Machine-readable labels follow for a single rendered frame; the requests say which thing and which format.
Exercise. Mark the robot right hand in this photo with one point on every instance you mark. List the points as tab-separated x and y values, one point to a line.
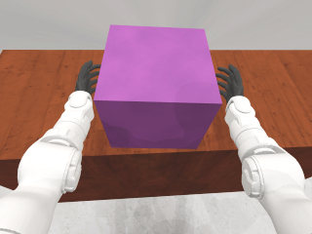
234	86

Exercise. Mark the robot right upper arm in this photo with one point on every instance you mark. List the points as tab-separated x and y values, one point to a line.
276	181

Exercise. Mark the robot left forearm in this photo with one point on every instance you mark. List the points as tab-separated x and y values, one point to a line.
73	125

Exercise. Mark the robot right forearm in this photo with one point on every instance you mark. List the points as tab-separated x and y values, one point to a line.
246	132

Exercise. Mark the carton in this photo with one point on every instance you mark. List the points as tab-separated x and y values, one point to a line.
156	87

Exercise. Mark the robot left upper arm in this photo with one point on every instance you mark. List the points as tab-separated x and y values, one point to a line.
48	171

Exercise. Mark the pedestal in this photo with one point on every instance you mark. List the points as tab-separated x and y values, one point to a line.
35	85

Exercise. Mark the robot left hand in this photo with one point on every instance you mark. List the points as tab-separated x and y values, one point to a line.
84	82

